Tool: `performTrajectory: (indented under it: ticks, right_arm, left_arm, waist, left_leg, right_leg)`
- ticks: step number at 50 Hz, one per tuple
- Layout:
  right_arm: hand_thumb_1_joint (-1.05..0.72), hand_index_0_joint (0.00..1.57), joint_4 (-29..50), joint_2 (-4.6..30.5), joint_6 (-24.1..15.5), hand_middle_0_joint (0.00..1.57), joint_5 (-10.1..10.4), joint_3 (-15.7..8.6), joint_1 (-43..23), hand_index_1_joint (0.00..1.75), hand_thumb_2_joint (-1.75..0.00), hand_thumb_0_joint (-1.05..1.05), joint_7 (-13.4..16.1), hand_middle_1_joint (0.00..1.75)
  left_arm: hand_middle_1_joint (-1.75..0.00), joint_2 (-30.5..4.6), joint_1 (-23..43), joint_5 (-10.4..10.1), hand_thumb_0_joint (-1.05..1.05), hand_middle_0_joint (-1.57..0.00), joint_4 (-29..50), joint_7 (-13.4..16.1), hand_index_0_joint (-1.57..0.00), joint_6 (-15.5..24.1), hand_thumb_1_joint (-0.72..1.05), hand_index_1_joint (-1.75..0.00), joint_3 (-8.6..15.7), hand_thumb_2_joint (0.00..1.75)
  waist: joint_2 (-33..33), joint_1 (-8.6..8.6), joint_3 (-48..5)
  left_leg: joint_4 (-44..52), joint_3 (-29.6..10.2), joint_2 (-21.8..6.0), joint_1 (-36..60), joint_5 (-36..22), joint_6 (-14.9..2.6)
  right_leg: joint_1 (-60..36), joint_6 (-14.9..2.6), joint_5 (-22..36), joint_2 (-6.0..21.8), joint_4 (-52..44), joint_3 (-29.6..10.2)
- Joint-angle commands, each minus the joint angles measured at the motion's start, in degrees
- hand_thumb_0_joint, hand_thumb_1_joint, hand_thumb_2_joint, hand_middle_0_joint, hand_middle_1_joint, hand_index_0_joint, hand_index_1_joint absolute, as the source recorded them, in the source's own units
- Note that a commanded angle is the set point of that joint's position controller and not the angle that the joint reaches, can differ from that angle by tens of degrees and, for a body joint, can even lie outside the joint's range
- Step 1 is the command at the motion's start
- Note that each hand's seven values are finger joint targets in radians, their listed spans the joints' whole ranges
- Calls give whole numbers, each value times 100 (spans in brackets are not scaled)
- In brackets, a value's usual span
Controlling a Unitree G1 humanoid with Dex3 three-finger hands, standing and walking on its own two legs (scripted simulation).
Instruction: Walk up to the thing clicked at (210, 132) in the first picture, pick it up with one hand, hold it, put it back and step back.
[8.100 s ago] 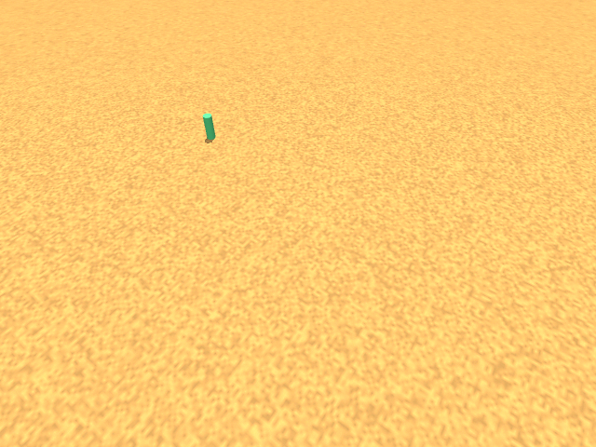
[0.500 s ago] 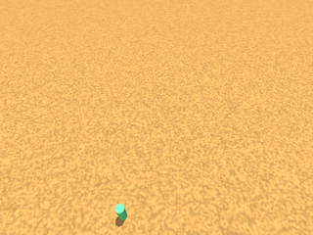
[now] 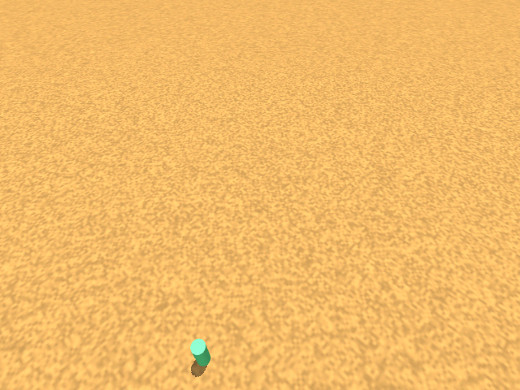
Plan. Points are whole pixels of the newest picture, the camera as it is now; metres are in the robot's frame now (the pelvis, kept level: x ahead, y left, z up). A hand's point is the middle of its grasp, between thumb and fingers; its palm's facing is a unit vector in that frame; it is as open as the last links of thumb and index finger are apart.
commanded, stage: stand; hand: left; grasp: from the side
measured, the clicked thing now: (201, 352) +0.36 +0.21 -0.71
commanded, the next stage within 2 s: go down in 0.26 s
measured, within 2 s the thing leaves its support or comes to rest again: neither
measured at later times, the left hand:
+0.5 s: hand out of the picture +0.12 +0.25 -0.16, palm faces +0.03 -0.95 -0.32, open 8.7 cm
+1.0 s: hand out of the picture +0.15 +0.27 -0.19, palm faces +0.04 -0.95 -0.31, open 16.9 cm
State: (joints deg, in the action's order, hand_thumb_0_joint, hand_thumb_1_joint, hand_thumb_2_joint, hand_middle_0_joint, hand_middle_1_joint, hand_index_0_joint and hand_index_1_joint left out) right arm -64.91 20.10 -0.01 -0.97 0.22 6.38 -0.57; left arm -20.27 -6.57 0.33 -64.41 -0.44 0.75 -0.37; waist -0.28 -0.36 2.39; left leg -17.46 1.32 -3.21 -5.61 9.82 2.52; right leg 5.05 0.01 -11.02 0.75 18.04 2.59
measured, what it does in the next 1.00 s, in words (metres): lowers itself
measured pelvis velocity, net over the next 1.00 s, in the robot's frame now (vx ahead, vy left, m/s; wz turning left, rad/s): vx -0.01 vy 0.02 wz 0.00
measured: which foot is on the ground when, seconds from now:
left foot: down 0.00-1.00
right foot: down 0.00-1.00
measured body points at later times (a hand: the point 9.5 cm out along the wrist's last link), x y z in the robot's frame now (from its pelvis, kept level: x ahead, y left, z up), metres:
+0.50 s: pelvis -0.01 +0.01 -0.01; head +0.04 +0.00 +0.44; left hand +0.12 +0.30 -0.14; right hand +0.08 -0.28 -0.14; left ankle +0.00 +0.15 -0.75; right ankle -0.01 -0.12 -0.75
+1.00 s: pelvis -0.01 +0.02 -0.06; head +0.06 +0.04 +0.39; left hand +0.14 +0.32 -0.17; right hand +0.13 -0.24 -0.15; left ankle +0.00 +0.15 -0.75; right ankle -0.01 -0.12 -0.75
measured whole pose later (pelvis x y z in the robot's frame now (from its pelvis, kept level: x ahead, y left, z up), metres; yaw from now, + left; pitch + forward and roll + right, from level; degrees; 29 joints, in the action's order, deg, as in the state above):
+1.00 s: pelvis -0.01 +0.02 -0.06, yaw +0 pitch +12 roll -2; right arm -35.6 14.3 -5.6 0.9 -1.8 13.8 2.3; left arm -18.2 -10.7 3.1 -34.1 -3.1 -10.6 10.5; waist 0.0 -2.2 -4.8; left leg -52.8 -0.1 -2.8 -39.4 25.4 0.7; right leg 37.0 1.5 -25.1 2.1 50.3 2.5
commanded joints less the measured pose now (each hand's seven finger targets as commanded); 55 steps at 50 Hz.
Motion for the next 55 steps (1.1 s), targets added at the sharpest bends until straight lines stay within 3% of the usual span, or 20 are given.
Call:
performTrajectory:
  ticks: [1, 12, 17, 18, 19, 20, 21, 22, 23, 24, 25, 27, 28, 31, 33, 35, 42, 48, 55]
  right_arm:
    - [-90, 20, 328, 1217, -135, 20, 35, -228, -228, 30, -90, 0, 95, 30]
    - [-90, 20, 328, 1199, -116, 20, 32, -241, -207, 30, -90, 0, 83, 30]
    - [-90, 20, 332, 1214, -124, 20, 29, -249, -209, 30, -90, 0, 88, 30]
    - [-96, 20, 325, 1191, -134, 21, 25, -235, -178, 30, -92, 0, 90, 30]
    - [-98, 20, 1932, 222, -418, 20, 444, -10, -102, 30, -92, 0, 209, 30]
    - [-97, 20, 1591, 400, -413, 20, 456, -56, 236, 30, -92, 0, 271, 30]
    - [-98, 20, 1623, 631, -351, 20, 462, -194, 447, 30, -92, 0, 340, 30]
    - [-97, 20, 1715, 601, -331, 20, 420, -251, 517, 30, -92, 0, 332, 30]
    - [-96, 20, 1871, 559, -349, 20, 394, -288, 552, 30, -92, 0, 341, 30]
    - [-96, 20, 2009, 596, -381, 20, 318, -388, 584, 30, -92, 0, 347, 30]
    - [-95, 20, 2028, 540, -396, 20, 255, -453, 790, 30, -91, 0, 336, 30]
    - [-93, 20, 2338, 497, -405, 20, 218, -532, 931, 30, -91, 0, 276, 30]
    - [-91, 20, 2439, 464, -410, 20, 221, -537, 922, 30, -90, 0, 280, 30]
    - [-89, 20, 2754, 400, -430, 20, 270, -559, 872, 30, -89, 0, 275, 30]
    - [-87, 20, 2965, 374, -434, 20, 278, -533, 726, 30, -89, 0, 282, 30]
    - [-86, 20, 3114, 345, -505, 20, 263, -516, 670, 30, -89, 0, 291, 30]
    - [-82, 20, 3420, 326, -731, 20, 225, -561, 835, 30, -88, 0, 320, 30]
    - [-81, 20, 3708, 296, -863, 20, 222, -520, 713, 30, -88, 0, 397, 30]
    - [-83, 20, 3969, 223, -1004, 20, 200, -451, 679, 30, -88, 0, 539, 30]
  left_arm:
    - [-30, -1249, 183, 14, 0, -20, 321, 94, -20, 110, 90, -30, 256, 90]
    - [-30, -1261, 174, 22, 0, -20, 333, 97, -20, 110, 90, -30, 253, 90]
    - [-30, -1271, 148, 26, 0, -20, 328, 100, -20, 116, 90, -30, 264, 90]
    - [-22, -1282, 181, 17, 0, -15, 335, 98, -12, 114, 82, -22, 268, 82]
    - [-14, -183, 2191, -261, 0, -7, 2346, 166, -4, 619, 74, -14, 228, 74]
    - [-6, -526, 2528, -245, 0, -1, 1910, 201, -1, 568, 66, -6, 375, 66]
    - [-6, -1234, 1451, -75, 0, -2, 954, 229, -2, 358, 58, -5, 823, 58]
    - [-8, -1204, 1237, 22, 0, -1, 545, 157, -2, 248, 50, -6, 869, 50]
    - [-8, -1316, 1741, 120, 0, -2, 702, 83, -2, 258, 42, -7, 927, 42]
    - [-8, -1451, 1768, 226, 0, -1, 692, 23, -1, 314, 34, -7, 1108, 34]
    - [-8, -1417, 1120, 378, 0, -2, 382, -10, -3, 236, 26, -6, 1228, 26]
    - [-9, -1257, 562, 466, 0, -4, 679, -89, -4, 152, 17, -7, 1357, 20]
    - [-9, -1172, 416, 471, 0, -4, 718, -78, -5, 66, 12, -8, 1381, 18]
    - [-8, -982, 323, 463, 0, -6, 1248, -67, -6, -312, -7, -7, 1339, 13]
    - [-8, -1162, 501, 461, 0, -6, 1587, -68, -6, -500, -16, -7, 1447, 12]
    - [-9, -976, 592, 437, 0, -6, 1841, -105, -6, -618, -28, -8, 1323, 11]
    - [-10, -917, 173, 350, 0, -9, 3016, -182, -8, -772, -56, -10, 1440, 5]
    - [-10, -904, -429, 295, 0, -9, 3924, -189, -8, -1038, -61, -11, 1504, 5]
    - [-12, -884, -917, 208, 0, -9, 4996, -196, -8, -1434, -61, -12, 1504, 7]
  waist:
    - [67, 35, -358]
    - [31, 15, -278]
    - [1, 29, -378]
    - [11, 11, -355]
    - [-460, -679, 159]
    - [-172, -437, -155]
    - [76, -264, -95]
    - [281, -233, -264]
    - [432, -214, -506]
    - [332, -138, -926]
    - [222, -55, -1268]
    - [-115, 177, -1735]
    - [-176, 187, -1685]
    - [-188, 63, -1688]
    - [-66, 47, -1494]
    - [-8, -56, -1330]
    - [-181, -142, -1723]
    - [-348, -129, -1766]
    - [-477, -181, -1993]
  left_leg:
    - [176, -407, -540, 164, -911, -275]
    - [211, -406, -508, 48, -556, -273]
    - [191, -414, -523, 114, -796, -288]
    - [221, -407, -520, 101, -841, -267]
    - [-210, 305, 383, -665, -11, -291]
    - [-285, 233, 355, -646, 25, -313]
    - [-341, 212, 315, -758, 44, -307]
    - [-586, 191, 341, -966, 26, -329]
    - [-789, 152, 319, -1115, -79, -362]
    - [-987, 159, 347, -1116, -137, -359]
    - [-1231, 135, 372, -1279, -434, -340]
    - [-1456, 126, 409, -1325, -819, -274]
    - [-1477, 117, 428, -1363, -841, -254]
    - [-1538, 77, 405, -1391, -972, -259]
    - [-1656, 64, 390, -1624, -731, -266]
    - [-1832, 41, 347, -1822, -419, -266]
    - [-2510, -60, 239, -2212, -342, -237]
    - [-2883, -150, 211, -2662, 52, -235]
    - [-3288, -257, 161, -2893, -41, -240]
  right_leg:
    - [81, -88, 1060, 731, -308, -560]
    - [136, -86, 683, 721, -379, -586]
    - [28, -86, 947, 730, -321, -564]
    - [38, -90, 984, 736, -309, -578]
    - [1260, -39, 504, 33, 36, -198]
    - [939, -20, 338, 28, 67, -112]
    - [949, -45, 160, -39, 113, -19]
    - [1031, -49, 109, -44, 259, -14]
    - [1085, -35, 263, -21, 489, -13]
    - [1045, -30, 392, 4, 724, -59]
    - [1059, -36, 704, 28, 1020, -65]
    - [974, -93, 969, 2, 1363, -75]
    - [1040, -101, 940, -12, 1372, -68]
    - [1150, -84, 1027, -35, 1395, -37]
    - [1360, -67, 764, -35, 1442, -28]
    - [1765, -73, 400, -62, 1610, 4]
    - [2375, -71, 262, -83, 2365, 37]
    - [2833, -76, -137, -74, 2751, 49]
    - [3211, -75, -110, -67, 3139, 79]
